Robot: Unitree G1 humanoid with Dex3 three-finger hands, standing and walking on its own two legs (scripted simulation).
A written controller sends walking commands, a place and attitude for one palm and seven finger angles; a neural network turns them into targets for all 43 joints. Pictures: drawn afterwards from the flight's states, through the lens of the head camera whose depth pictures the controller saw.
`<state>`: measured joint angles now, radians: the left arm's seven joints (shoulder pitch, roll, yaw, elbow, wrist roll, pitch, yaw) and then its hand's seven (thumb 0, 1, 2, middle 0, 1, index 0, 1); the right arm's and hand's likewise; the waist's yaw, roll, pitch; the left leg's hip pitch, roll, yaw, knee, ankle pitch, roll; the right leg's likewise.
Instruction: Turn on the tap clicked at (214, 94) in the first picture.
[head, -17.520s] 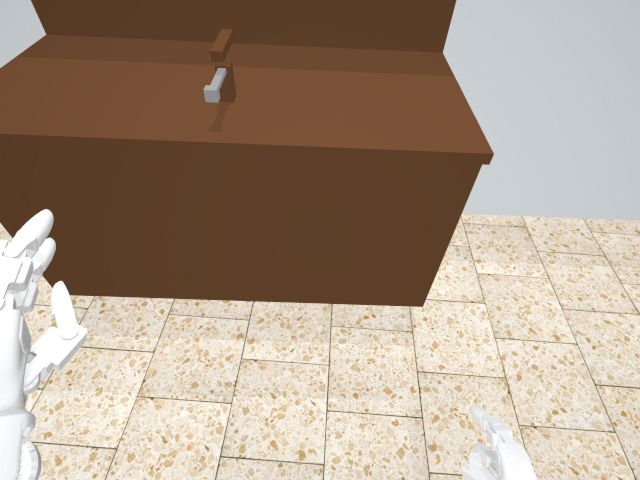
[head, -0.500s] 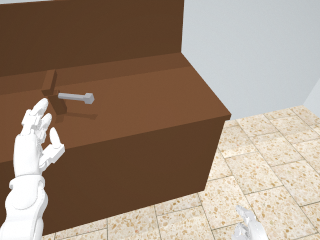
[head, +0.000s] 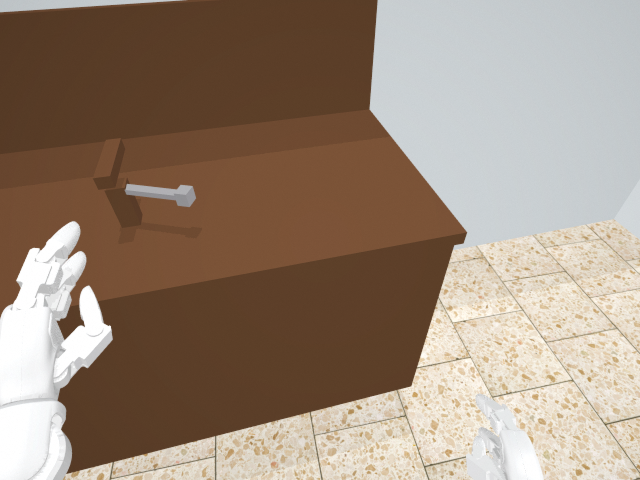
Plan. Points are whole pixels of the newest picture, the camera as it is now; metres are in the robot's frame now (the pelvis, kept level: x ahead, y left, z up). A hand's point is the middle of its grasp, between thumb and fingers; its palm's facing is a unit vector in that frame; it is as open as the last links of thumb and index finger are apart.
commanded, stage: step back with the hand held close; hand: left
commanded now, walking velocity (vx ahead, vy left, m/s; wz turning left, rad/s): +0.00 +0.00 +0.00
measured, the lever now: (185, 195) +0.55 +0.33 +0.06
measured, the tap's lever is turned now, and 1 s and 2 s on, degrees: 65 65 65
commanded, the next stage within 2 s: stop stepping back and stand still in 1.38 s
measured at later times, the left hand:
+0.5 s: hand (88, 339) +0.19 +0.26 +0.15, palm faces +0.37 -0.83 -0.42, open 7.4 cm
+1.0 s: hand out of the picture +0.11 +0.29 +0.15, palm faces +0.49 -0.78 -0.39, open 7.4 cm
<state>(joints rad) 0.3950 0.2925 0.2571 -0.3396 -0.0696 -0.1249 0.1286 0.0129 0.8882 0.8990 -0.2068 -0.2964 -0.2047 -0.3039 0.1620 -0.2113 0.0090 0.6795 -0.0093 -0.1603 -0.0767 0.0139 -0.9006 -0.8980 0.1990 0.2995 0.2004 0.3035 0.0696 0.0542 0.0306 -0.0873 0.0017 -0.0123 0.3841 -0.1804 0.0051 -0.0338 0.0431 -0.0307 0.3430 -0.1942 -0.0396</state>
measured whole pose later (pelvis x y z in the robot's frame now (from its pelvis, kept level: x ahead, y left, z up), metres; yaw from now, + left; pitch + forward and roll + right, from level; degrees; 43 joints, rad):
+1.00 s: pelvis -0.09 +0.03 -0.03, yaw +4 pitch -3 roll -2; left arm 0.41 0.35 0.37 -0.47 0.01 -0.21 0.15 0.01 0.89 0.90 -0.21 -0.30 -0.21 -0.30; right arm 0.21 -0.21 0.00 0.57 0.00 -0.08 -0.08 0.01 -0.90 -0.90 0.20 0.30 0.20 0.30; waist 0.00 0.01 0.05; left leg -0.46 -0.02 0.01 0.65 -0.23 0.06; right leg -0.38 0.05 0.02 0.61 -0.18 0.00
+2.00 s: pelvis -0.35 +0.05 +0.00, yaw -1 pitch -2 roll +1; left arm 0.41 0.34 0.32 -0.43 -0.04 -0.13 0.16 0.01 0.89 0.90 -0.21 -0.30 -0.21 -0.30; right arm 0.27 -0.21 0.00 0.68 0.00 -0.06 -0.07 0.01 -0.90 -0.90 0.20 0.30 0.20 0.30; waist 0.02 -0.05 -0.06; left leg -0.55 0.02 0.07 1.04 -0.35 -0.01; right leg -0.21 0.02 -0.05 0.45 -0.22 -0.07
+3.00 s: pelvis -0.32 +0.06 -0.01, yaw -1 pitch +0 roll -1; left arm 0.47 0.34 0.31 -0.47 -0.06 -0.13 0.15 0.01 0.89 0.90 -0.21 -0.30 -0.21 -0.30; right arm 0.17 -0.19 0.01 0.59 0.01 -0.08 -0.07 0.01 -0.90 -0.90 0.20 0.30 0.20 0.30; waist 0.00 0.01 0.02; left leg -0.24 0.04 0.07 0.51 -0.27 0.00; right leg -0.19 0.02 -0.07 0.46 -0.27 -0.03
